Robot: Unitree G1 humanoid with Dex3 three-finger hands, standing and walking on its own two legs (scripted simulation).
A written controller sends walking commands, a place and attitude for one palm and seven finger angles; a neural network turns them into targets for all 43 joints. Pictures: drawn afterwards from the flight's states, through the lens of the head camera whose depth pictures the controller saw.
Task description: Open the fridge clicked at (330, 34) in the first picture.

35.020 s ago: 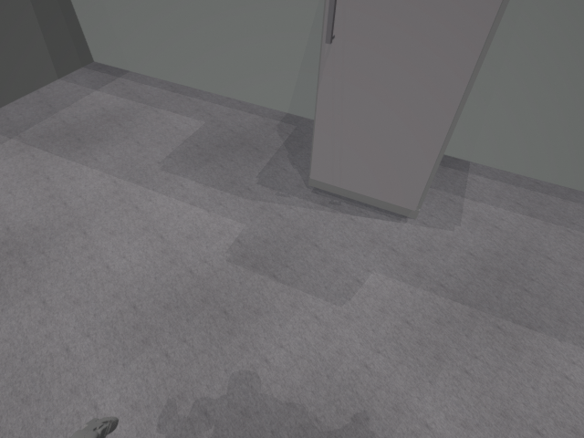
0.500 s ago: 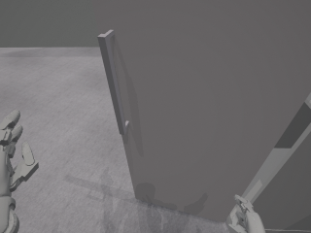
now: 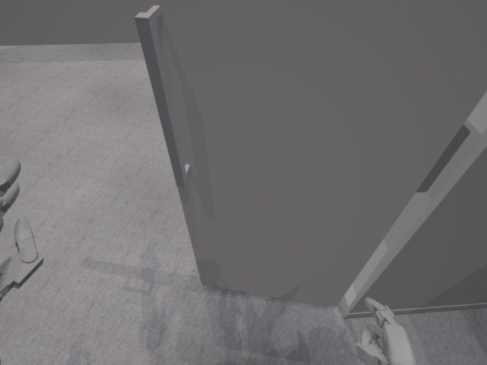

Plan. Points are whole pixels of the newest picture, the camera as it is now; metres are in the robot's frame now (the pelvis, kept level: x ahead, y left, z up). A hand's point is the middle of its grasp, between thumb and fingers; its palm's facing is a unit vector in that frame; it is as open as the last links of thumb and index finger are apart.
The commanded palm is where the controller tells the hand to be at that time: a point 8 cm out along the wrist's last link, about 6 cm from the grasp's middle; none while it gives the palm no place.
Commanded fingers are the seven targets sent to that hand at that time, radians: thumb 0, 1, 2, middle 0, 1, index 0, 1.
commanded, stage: step back with the hand held close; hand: left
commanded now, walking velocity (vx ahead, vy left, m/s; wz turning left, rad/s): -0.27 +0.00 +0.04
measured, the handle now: (171, 113) +0.48 +0.17 +0.17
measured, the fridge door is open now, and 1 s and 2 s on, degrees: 77 77 77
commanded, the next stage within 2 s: stop stepping back and stand still in 0.66 s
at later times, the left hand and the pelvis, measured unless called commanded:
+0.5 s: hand out of the picture +0.09 +0.27 +0.18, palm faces +0.56 -0.70 -0.46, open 7.4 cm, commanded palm +0.02 +0.29 +0.18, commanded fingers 0.00 0.90 0.90 -0.20 -0.30 -0.20 -0.30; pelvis -0.09 -0.02 -0.02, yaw +5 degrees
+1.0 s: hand out of the picture -0.05 +0.24 +0.17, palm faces +0.47 -0.76 -0.45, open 7.4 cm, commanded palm -0.10 +0.29 +0.18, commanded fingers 0.00 0.90 0.90 -0.20 -0.30 -0.20 -0.30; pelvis -0.24 -0.02 -0.01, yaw +1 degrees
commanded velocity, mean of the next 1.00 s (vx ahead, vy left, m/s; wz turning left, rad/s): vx -0.15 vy -0.01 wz -0.01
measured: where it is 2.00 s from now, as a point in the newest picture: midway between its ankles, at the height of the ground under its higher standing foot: outside the picture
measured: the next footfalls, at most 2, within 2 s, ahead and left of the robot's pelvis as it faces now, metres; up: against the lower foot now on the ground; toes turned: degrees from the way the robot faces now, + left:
right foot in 0.50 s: -0.05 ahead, -0.12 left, +0.00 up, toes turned +5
left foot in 0.74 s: -0.10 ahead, +0.12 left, +0.00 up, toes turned +7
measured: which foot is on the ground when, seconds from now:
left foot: down 0.00-0.52, up 0.54-0.72, down 0.74-0.96, up 0.98-1.00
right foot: down 0.00-0.36, up 0.38-0.48, down 0.50-0.76, up 0.78-0.94, down 0.96-1.00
